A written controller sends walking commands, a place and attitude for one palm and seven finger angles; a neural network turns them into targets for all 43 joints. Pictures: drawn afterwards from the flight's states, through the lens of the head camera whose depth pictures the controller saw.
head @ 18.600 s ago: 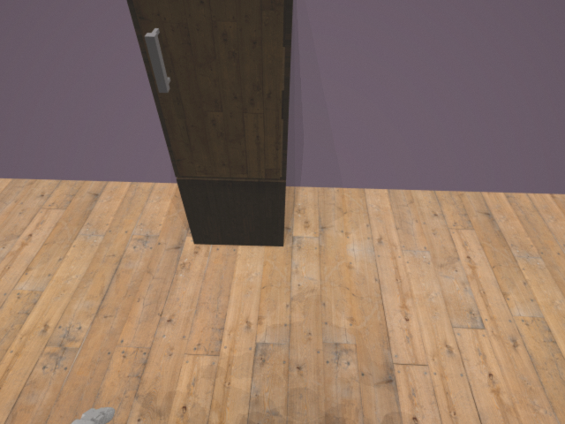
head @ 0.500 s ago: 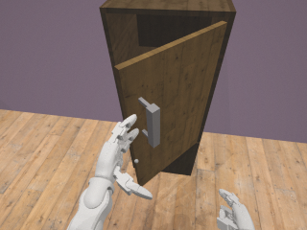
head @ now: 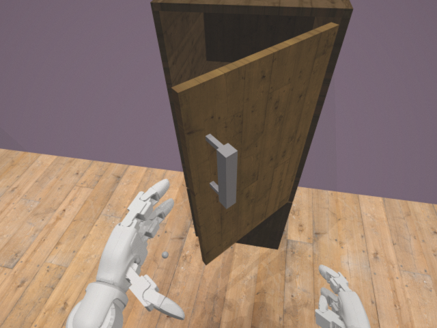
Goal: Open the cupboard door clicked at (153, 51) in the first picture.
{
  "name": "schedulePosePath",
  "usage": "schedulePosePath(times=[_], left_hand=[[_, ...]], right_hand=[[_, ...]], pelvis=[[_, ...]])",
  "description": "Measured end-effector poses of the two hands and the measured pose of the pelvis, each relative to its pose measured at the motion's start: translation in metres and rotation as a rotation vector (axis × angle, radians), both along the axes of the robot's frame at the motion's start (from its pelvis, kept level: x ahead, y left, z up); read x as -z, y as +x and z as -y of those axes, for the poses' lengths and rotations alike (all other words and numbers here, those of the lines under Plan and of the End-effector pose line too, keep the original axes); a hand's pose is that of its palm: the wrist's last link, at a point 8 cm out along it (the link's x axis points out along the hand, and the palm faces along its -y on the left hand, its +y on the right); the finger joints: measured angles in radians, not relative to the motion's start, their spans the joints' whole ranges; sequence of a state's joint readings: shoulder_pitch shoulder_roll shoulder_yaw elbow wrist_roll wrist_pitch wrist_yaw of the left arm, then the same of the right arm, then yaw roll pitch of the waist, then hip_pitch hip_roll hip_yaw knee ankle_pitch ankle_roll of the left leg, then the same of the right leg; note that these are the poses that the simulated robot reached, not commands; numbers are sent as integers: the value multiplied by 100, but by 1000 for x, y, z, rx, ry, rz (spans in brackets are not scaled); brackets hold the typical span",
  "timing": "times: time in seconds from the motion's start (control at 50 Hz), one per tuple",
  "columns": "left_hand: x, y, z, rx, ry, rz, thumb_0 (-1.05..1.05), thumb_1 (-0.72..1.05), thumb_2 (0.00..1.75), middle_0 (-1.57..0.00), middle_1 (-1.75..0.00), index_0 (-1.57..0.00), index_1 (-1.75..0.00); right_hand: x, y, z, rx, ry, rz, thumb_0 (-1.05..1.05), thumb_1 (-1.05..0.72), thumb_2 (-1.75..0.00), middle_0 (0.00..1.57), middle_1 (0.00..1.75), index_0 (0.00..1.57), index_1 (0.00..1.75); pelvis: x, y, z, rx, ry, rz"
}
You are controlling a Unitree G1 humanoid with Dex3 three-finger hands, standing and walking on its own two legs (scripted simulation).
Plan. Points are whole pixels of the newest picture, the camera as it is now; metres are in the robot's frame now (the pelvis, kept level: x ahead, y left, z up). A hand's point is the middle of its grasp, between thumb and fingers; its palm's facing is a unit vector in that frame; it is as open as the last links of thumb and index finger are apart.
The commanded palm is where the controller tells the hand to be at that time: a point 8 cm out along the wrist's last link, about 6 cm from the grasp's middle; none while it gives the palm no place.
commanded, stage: draw the hand back to the body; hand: left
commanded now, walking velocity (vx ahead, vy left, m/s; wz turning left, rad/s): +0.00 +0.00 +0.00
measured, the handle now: (219, 171) +0.37 +0.02 +0.11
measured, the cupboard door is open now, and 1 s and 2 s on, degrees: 49 49 49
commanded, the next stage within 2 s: step back with the hand held close in 1.58 s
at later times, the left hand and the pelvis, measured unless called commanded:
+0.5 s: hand (116, 254) +0.20 +0.15 +0.13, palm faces -0.10 -0.99 -0.09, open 16.2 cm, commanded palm +0.17 +0.21 +0.15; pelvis -0.01 +0.01 +0.01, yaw +0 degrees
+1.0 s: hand (45, 228) +0.21 +0.24 +0.17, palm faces +0.33 -0.87 -0.37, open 11.5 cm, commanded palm +0.16 +0.29 +0.19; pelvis +0.01 +0.02 +0.03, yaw -1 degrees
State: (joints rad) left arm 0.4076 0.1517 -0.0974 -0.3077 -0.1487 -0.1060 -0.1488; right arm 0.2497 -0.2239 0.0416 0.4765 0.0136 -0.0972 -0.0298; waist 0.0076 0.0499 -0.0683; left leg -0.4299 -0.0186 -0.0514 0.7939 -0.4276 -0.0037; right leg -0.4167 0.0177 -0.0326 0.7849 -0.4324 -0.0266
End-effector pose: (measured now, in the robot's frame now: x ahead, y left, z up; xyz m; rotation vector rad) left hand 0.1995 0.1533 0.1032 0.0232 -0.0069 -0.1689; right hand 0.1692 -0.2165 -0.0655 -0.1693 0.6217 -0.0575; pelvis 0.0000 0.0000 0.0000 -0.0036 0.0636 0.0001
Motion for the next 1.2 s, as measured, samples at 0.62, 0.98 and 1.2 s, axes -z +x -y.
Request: schedulePosePath(times=[0.62,0.98,1.2], left_hand=[[-54,-29,-75,-251,191,100,-1,-37,36,-16,-30,-16,-30],[-84,-28,-127,-486,370,143,0,21,61,-18,-30,-18,-30],[-96,-25,-154,-572,418,157,1,59,77,-20,-30,-20,-30]], right_hand=[[-25,1,-15,-6,-40,86,2,-90,-90,20,30,21,30],[-18,3,-25,2,-42,-47,2,-90,-89,20,30,21,30],[-25,17,-15,21,-57,-50,2,-90,-89,20,30,21,30]], pelvis=[[-14,-10,-10,5,-15,78],[-32,7,-19,23,-8,114],[-35,14,-18,31,-9,118]])
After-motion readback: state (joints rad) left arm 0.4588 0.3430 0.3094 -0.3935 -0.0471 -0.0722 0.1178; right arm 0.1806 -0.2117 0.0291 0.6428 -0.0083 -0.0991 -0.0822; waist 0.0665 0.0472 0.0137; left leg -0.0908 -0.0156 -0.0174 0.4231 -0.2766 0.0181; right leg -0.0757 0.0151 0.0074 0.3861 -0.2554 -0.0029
